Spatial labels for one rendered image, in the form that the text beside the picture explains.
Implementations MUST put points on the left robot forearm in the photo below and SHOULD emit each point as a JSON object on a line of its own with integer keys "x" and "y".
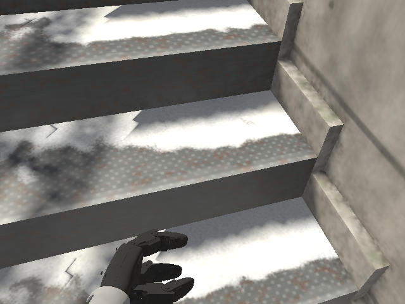
{"x": 108, "y": 295}

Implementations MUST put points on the robot left hand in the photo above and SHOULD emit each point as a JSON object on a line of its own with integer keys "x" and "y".
{"x": 127, "y": 272}

